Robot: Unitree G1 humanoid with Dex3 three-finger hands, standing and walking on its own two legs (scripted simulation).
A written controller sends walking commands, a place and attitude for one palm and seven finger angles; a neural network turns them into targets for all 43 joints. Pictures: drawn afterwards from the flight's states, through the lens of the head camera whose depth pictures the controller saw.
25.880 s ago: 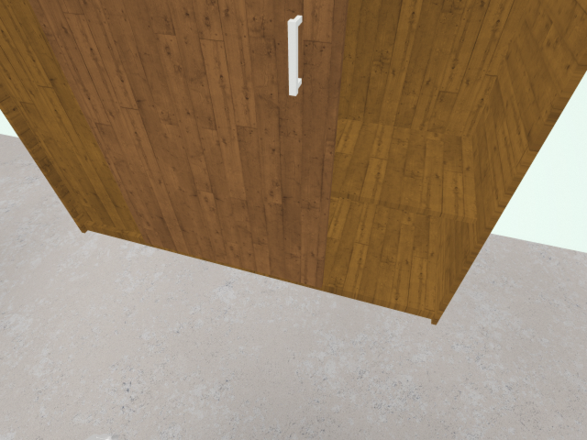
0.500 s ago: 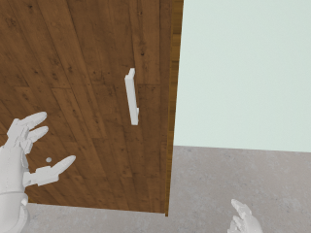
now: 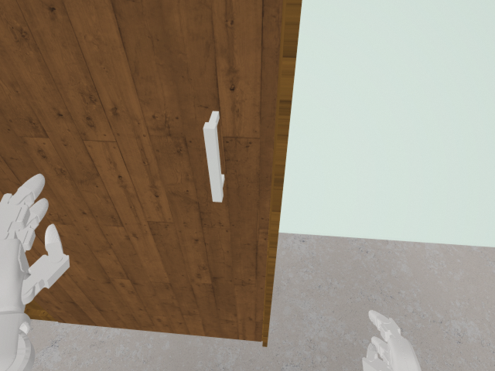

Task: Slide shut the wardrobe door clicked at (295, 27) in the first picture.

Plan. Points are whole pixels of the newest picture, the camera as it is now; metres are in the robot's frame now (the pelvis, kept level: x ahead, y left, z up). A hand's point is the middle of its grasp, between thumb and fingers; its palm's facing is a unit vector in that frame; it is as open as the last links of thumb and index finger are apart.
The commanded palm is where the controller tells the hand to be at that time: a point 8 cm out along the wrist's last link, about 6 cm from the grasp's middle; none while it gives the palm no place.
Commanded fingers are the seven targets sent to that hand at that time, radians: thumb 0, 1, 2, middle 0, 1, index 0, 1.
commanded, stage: draw the hand back to the body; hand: left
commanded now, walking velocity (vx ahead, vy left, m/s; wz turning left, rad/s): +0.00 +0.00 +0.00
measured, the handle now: (216, 158) +0.39 +0.11 +0.17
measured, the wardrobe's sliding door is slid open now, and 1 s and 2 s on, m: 0.00 0.00 0.00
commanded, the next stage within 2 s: step back with the hand held close in 0.12 s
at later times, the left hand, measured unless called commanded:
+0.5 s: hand (71, 256) +0.19 +0.26 +0.15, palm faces +0.37 -0.81 -0.45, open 7.4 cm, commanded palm +0.13 +0.30 +0.17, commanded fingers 0.00 0.90 0.90 -0.20 -0.30 -0.20 -0.30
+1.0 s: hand (9, 312) +0.12 +0.28 +0.16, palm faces +0.45 -0.80 -0.40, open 7.4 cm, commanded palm +0.06 +0.32 +0.17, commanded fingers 0.00 0.90 0.90 -0.20 -0.30 -0.20 -0.30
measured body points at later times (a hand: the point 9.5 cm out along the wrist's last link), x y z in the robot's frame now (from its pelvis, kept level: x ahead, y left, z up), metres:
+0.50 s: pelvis -0.02 +0.01 +0.00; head -0.01 +0.00 +0.45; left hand +0.17 +0.30 +0.18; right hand +0.16 -0.23 -0.08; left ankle -0.01 +0.12 -0.74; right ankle -0.01 -0.14 -0.74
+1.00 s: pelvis -0.09 +0.02 -0.02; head -0.08 +0.04 +0.43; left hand +0.09 +0.32 +0.18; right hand +0.07 -0.21 -0.09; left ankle -0.01 +0.12 -0.74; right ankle -0.01 -0.14 -0.74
